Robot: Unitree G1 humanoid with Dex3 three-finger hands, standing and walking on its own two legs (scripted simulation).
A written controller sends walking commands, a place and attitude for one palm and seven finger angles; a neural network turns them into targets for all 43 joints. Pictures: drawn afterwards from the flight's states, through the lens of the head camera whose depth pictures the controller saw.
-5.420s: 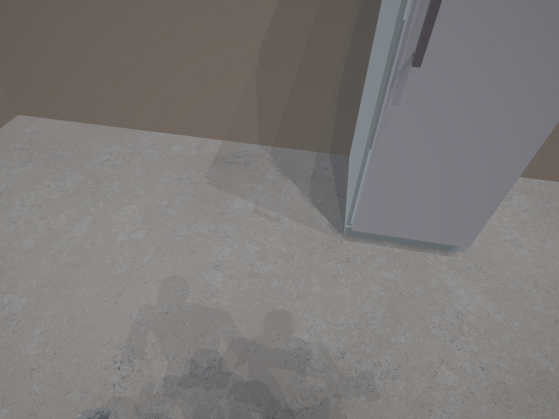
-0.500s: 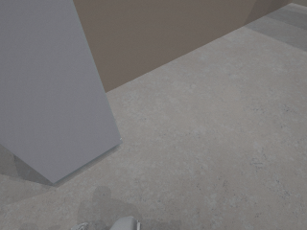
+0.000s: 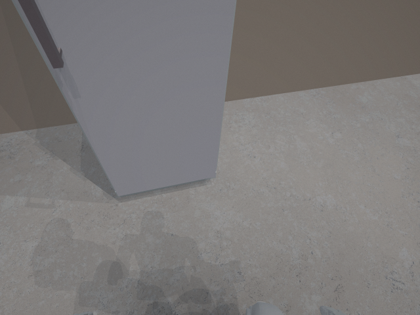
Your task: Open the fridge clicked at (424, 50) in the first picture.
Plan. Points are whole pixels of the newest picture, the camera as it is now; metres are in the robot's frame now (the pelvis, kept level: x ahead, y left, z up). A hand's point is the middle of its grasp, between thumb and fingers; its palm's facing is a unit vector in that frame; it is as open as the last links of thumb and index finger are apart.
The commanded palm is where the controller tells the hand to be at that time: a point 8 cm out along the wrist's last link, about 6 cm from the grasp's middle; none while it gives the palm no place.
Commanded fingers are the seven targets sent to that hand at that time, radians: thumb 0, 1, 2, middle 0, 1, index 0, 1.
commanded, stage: turn to face it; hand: left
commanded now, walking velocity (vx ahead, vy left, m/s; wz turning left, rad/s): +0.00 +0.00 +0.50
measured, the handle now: out of the picture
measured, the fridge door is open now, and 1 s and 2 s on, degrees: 0 0 0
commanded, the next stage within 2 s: take the last steps up to it in 0.38 s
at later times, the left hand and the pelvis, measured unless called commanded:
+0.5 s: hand out of the picture +0.01 +0.18 -0.16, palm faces +0.25 -0.94 -0.24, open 7.4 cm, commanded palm none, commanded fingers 0.00 0.90 0.90 -0.20 -0.30 -0.20 -0.30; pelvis +0.00 -0.02 +0.00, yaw +14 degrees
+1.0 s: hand out of the picture +0.07 +0.23 -0.16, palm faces +0.29 -0.94 -0.18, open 7.4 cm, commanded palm none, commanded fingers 0.00 0.90 0.90 -0.20 -0.30 -0.20 -0.30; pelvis +0.07 +0.04 +0.01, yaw +17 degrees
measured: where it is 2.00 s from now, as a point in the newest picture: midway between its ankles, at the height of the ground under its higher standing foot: (187, 295)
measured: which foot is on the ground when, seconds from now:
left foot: down 0.00-0.18, up 0.20-0.54, down 0.56-1.00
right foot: up 0.00-0.14, down 0.16-0.56, up 0.58-1.00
